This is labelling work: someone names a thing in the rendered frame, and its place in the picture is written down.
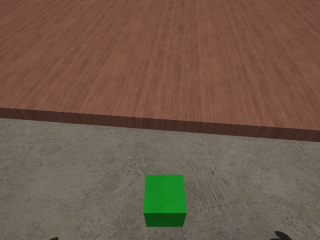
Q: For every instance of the carton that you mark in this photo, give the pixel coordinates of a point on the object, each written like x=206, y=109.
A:
x=164, y=200

